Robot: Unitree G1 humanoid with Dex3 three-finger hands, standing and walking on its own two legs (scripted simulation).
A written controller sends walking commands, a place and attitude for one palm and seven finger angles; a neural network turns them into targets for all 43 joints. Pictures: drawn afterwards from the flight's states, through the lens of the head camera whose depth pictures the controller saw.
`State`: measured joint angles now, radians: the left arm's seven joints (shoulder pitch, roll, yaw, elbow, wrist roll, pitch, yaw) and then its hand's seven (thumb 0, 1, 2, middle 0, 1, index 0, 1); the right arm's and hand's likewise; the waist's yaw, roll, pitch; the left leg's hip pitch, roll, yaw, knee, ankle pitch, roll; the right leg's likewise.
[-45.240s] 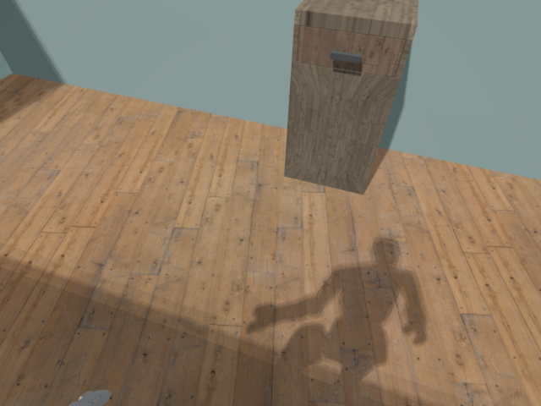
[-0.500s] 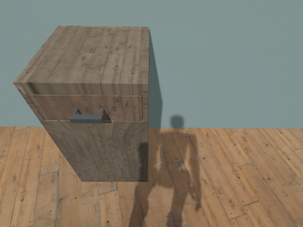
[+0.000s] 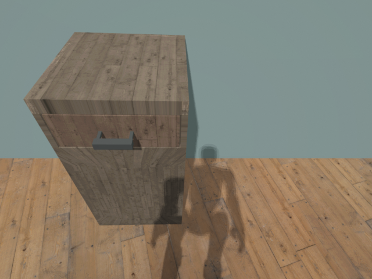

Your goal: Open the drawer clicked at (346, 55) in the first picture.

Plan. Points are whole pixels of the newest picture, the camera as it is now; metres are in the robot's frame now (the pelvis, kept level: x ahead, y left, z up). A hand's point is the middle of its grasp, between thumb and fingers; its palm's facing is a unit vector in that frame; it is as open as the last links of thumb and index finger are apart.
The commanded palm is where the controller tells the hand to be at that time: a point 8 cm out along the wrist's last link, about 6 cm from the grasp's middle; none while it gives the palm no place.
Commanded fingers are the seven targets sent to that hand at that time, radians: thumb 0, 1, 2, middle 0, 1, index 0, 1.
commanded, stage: come to a stop and stand still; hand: left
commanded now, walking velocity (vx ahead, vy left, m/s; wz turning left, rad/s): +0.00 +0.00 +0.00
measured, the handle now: (114, 139) +0.51 +0.25 -0.04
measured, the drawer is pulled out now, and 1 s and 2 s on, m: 0.00 0.00 0.00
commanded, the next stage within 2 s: look again from close up in 0.30 s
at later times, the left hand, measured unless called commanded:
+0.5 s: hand out of the picture -0.03 +0.18 -0.17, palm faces +0.01 -0.99 -0.16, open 7.3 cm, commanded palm none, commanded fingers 0.00 0.90 0.90 -0.20 -0.30 -0.20 -0.30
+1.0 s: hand out of the picture -0.02 +0.16 -0.17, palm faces +0.01 -0.99 -0.16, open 7.3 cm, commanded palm +0.10 +0.21 -0.06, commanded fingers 0.00 0.88 0.89 -0.20 -0.31 -0.20 -0.31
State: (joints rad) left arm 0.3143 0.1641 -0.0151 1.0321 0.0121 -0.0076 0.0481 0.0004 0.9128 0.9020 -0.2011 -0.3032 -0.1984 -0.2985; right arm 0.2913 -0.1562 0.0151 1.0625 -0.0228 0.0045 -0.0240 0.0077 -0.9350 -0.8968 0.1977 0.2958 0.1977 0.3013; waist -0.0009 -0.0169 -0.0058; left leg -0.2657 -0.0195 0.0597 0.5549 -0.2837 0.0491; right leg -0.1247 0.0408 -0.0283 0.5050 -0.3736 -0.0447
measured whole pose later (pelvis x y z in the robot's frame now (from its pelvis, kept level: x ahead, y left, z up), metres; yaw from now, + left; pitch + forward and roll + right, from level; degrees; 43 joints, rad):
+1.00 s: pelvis +0.01 +0.01 +0.01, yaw -1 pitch +0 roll +1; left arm 0.35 0.13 -0.03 1.12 0.01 -0.01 0.05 0.00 0.91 0.90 -0.20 -0.30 -0.20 -0.30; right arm 0.29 -0.14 0.03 1.14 -0.01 -0.02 -0.03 0.00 -0.92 -0.90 0.20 0.30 0.20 0.30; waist 0.00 -0.03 0.01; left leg -0.20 -0.05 0.08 0.43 -0.23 0.06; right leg -0.09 0.01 -0.01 0.44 -0.34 -0.02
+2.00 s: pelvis -0.01 -0.05 -0.02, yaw -9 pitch +9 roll +3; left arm 0.27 0.36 -0.03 0.03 0.96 0.06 0.37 0.00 -0.07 0.49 -0.29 -0.93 -0.29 -0.92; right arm 0.14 -0.28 -0.03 0.64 -0.03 0.08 -0.03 0.01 -0.90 -0.90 0.20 0.30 0.20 0.30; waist 0.04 0.04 -0.12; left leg -0.51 -0.05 -0.08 0.70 -0.31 0.03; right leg -0.46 0.12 0.10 0.75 -0.43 -0.11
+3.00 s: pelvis -0.02 +0.05 +0.00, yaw -7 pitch +2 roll -1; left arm -0.13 0.43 -0.11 0.12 0.95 0.22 0.18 0.00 -0.49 0.30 -0.32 -1.20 -0.32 -1.20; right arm 0.15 -0.23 0.00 0.66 0.02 0.11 -0.02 0.01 -0.91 -0.90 0.20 0.30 0.20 0.30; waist 0.08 0.06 -0.04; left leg -0.36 -0.12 -0.08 0.55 -0.21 0.08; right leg -0.27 0.02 0.09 0.55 -0.32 0.00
